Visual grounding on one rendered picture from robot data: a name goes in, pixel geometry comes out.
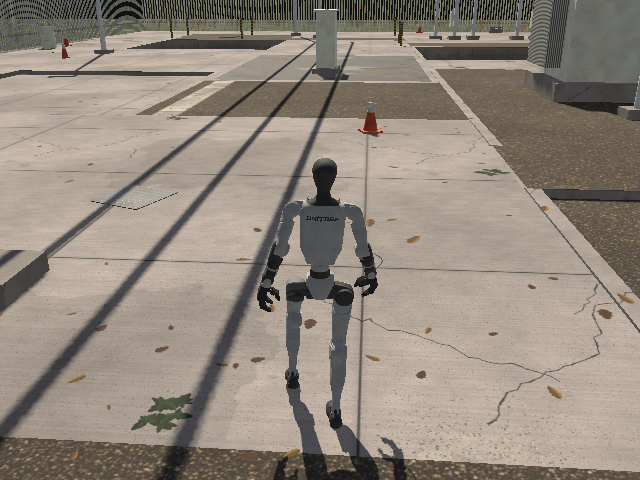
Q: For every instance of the left robot upper arm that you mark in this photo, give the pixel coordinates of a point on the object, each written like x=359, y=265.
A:
x=291, y=210

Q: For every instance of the robot left forearm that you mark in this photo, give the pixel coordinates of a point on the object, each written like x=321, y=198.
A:
x=271, y=269

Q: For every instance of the right robot shin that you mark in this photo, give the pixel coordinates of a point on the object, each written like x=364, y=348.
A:
x=337, y=380

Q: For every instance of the robot right hand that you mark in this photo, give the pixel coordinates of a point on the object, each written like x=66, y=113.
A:
x=361, y=281

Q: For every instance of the right robot upper arm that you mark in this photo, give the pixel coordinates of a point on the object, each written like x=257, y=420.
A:
x=354, y=213

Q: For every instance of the robot shin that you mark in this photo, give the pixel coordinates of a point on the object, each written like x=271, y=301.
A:
x=337, y=380
x=292, y=344

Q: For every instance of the robot left hand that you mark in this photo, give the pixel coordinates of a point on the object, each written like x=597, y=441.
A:
x=262, y=297

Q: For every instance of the left robot shin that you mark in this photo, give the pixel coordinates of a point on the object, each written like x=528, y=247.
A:
x=292, y=344

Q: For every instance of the robot right forearm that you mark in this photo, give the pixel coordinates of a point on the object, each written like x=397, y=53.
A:
x=369, y=265

